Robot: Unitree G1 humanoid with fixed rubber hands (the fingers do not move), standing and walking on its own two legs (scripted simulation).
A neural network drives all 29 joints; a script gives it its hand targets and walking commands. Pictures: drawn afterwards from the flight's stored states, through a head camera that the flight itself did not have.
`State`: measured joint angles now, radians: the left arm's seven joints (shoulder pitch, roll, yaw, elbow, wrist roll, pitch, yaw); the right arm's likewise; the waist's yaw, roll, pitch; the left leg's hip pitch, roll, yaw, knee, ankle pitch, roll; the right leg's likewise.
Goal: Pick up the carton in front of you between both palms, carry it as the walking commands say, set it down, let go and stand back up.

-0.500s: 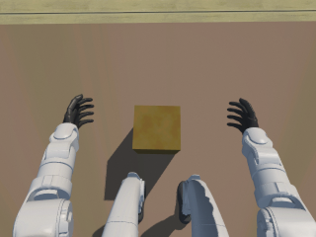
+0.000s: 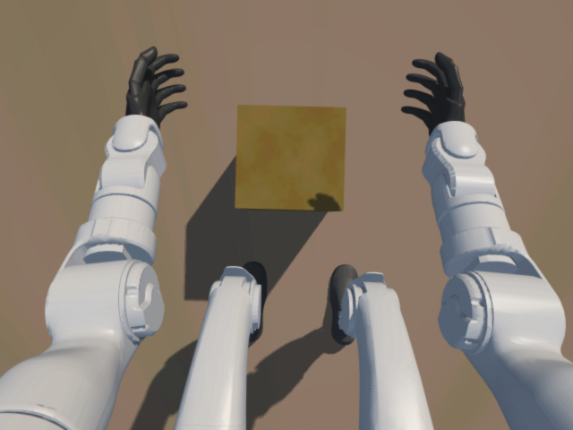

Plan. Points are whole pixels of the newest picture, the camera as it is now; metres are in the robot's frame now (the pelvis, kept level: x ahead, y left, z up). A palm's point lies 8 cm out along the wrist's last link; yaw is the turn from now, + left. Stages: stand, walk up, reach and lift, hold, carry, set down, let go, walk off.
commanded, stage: reach and lift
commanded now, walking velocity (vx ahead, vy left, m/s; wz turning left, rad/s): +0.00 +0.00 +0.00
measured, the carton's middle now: (289, 166) +0.46 +0.03 -0.47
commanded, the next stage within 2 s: none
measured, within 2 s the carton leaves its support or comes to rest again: leaves its support in 1.52 s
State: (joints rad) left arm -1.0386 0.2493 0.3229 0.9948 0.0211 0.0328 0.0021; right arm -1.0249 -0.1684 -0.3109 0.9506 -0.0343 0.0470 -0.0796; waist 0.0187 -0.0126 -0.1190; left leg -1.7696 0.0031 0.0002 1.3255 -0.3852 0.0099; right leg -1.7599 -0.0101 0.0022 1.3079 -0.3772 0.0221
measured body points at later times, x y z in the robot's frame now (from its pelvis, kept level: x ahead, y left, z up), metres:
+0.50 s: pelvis -0.04 -0.01 -0.19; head +0.31 +0.01 +0.09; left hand +0.47 +0.22 -0.36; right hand +0.48 -0.17 -0.36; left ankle +0.08 +0.11 -0.57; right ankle +0.08 -0.13 -0.57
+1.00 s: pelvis -0.04 +0.00 -0.23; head +0.32 +0.02 +0.04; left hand +0.48 +0.20 -0.41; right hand +0.50 -0.15 -0.41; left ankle +0.08 +0.11 -0.57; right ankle +0.08 -0.13 -0.57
